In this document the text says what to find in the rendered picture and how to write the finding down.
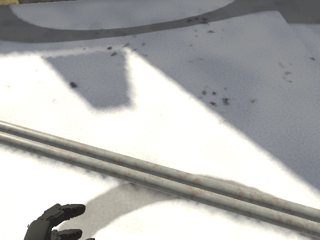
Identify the left robot hand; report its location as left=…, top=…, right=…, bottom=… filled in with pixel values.
left=24, top=203, right=95, bottom=240

